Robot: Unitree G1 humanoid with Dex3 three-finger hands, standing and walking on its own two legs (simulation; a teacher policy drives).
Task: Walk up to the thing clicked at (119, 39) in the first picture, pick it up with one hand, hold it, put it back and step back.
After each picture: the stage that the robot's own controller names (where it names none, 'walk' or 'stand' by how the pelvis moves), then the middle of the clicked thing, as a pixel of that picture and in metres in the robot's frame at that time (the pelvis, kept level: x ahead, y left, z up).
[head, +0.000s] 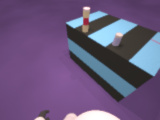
stand; (117, 39) +0.79 -0.22 +0.03
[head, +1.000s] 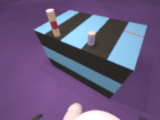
walk; (91, 38) +0.71 +0.07 +0.05
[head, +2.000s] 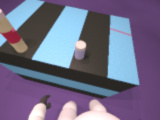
stand; (79, 50) +0.46 +0.11 +0.06
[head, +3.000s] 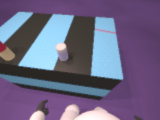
stand; (62, 52) +0.44 +0.23 +0.07
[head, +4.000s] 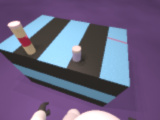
stand; (76, 53) +0.49 +0.15 +0.04
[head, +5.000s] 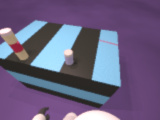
stand; (68, 57) +0.47 +0.20 +0.03
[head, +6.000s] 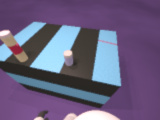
stand; (68, 58) +0.47 +0.20 +0.03
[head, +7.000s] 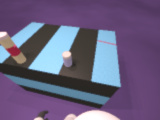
stand; (67, 59) +0.46 +0.20 +0.03
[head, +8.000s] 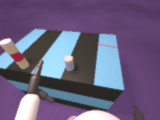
rise first; (69, 63) +0.43 +0.22 +0.03
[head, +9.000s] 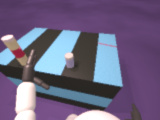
go down; (69, 60) +0.46 +0.21 +0.04
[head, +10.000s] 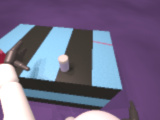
go down; (64, 63) +0.41 +0.20 +0.05
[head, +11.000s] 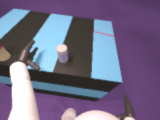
close in; (62, 54) +0.45 +0.20 +0.07
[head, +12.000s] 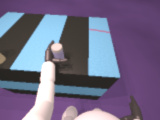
close; (58, 53) +0.45 +0.22 +0.09
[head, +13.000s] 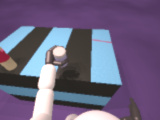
lift; (60, 57) +0.37 +0.19 +0.17
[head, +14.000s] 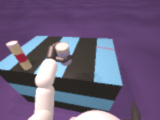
lift; (64, 54) +0.32 +0.17 +0.25
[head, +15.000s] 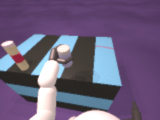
hold; (65, 56) +0.34 +0.17 +0.22
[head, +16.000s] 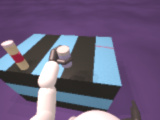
hold; (65, 57) +0.34 +0.17 +0.21
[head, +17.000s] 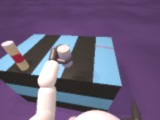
crouch; (65, 56) +0.33 +0.17 +0.22
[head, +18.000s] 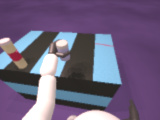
crouch; (63, 50) +0.39 +0.19 +0.21
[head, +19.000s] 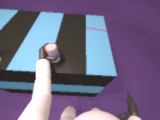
lower; (53, 53) +0.45 +0.23 +0.07
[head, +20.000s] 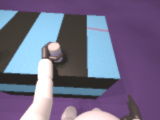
lower; (55, 52) +0.44 +0.22 +0.09
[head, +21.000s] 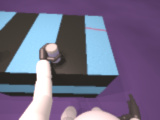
lower; (53, 53) +0.45 +0.22 +0.08
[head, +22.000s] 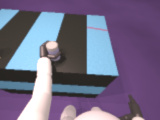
lower; (53, 51) +0.45 +0.23 +0.09
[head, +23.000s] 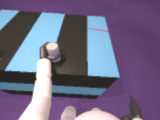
loosen; (54, 52) +0.44 +0.24 +0.09
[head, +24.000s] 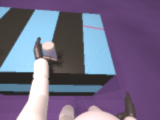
withdraw; (50, 51) +0.45 +0.24 +0.08
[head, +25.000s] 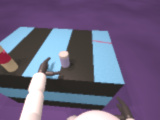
walk; (64, 59) +0.45 +0.20 +0.07
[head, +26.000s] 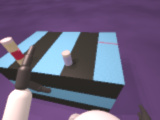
sink last; (67, 58) +0.47 +0.24 +0.08
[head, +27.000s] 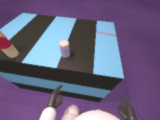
stand; (64, 49) +0.49 +0.23 +0.08
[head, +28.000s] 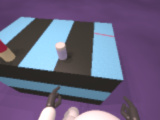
stand; (61, 51) +0.47 +0.24 +0.10
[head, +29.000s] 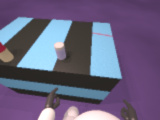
stand; (60, 51) +0.48 +0.24 +0.10
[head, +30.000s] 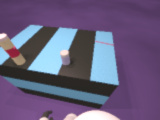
stand; (65, 57) +0.48 +0.24 +0.03
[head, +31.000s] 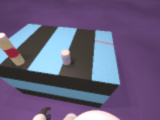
stand; (65, 57) +0.48 +0.23 +0.03
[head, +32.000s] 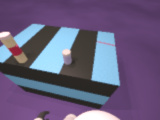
stand; (67, 57) +0.49 +0.23 +0.03
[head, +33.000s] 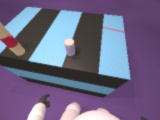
walk; (70, 47) +0.50 +0.18 +0.05
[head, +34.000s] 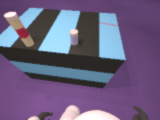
walk; (74, 37) +0.63 +0.20 +0.05
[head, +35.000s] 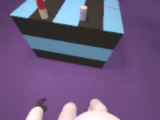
walk; (83, 13) +0.96 +0.12 +0.05
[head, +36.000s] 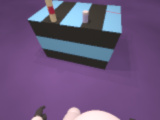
walk; (85, 16) +1.07 +0.17 +0.05
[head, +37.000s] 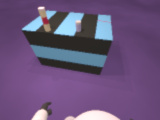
stand; (78, 26) +1.03 +0.20 +0.03
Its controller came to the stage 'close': yes
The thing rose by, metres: 0.21
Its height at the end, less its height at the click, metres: +0.00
